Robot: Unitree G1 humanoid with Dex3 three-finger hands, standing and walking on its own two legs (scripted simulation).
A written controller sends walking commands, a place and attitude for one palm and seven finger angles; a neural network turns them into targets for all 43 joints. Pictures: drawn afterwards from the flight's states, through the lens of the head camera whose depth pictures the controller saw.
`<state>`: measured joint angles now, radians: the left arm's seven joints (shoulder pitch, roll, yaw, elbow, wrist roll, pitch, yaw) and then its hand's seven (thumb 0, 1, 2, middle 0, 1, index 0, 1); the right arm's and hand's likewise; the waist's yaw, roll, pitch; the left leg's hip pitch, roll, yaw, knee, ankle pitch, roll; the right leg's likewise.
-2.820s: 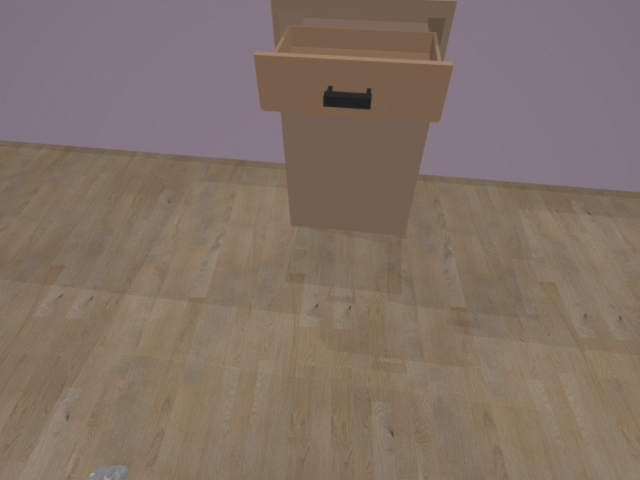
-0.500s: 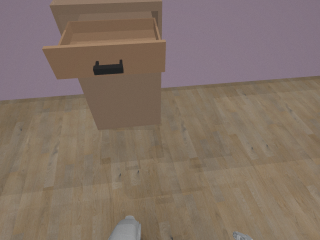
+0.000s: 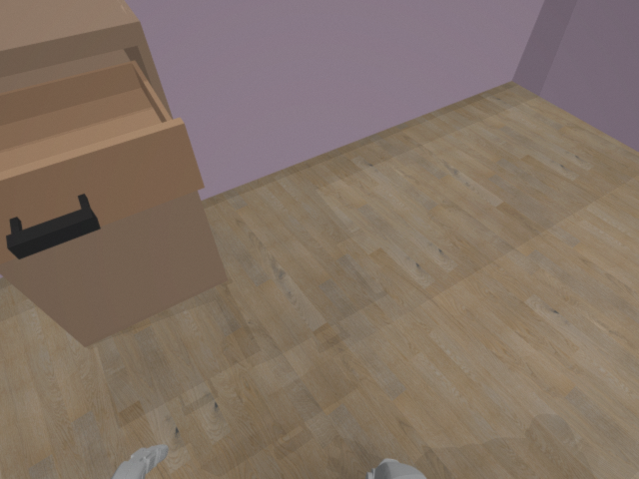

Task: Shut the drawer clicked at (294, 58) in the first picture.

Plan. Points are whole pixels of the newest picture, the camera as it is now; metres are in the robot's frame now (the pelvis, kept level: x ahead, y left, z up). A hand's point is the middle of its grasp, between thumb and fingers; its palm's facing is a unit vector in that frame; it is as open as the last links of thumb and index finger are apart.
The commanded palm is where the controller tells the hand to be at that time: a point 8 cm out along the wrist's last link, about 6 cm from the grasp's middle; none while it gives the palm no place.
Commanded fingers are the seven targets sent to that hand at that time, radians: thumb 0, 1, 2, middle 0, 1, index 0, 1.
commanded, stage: turn to face it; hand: left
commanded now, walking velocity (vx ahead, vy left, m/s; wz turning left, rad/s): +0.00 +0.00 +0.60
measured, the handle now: (52, 222) +0.45 +0.41 +0.04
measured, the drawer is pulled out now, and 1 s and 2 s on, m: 0.30 0.30 0.30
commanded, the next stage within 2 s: take the last steps up to it in 0.92 s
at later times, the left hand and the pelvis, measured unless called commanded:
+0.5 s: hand out of the picture +0.08 +0.21 -0.17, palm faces +0.22 -0.96 -0.17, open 7.4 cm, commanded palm none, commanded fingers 0.00 0.90 0.90 -0.20 -0.30 -0.20 -0.30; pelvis +0.03 +0.01 +0.01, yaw +11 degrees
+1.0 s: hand out of the picture -0.03 +0.15 -0.14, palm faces +0.46 -0.85 -0.27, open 7.4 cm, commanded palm none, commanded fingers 0.00 0.90 0.90 -0.20 -0.30 -0.20 -0.30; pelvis +0.01 -0.05 +0.01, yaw +26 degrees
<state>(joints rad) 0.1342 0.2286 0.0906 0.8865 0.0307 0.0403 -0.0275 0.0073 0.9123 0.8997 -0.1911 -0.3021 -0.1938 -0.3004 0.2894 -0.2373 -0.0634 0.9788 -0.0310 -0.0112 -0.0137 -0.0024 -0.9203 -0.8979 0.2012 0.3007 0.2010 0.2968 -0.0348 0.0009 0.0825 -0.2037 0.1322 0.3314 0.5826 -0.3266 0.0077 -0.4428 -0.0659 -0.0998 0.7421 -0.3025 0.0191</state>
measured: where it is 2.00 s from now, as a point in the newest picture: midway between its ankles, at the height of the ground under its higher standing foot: outside the picture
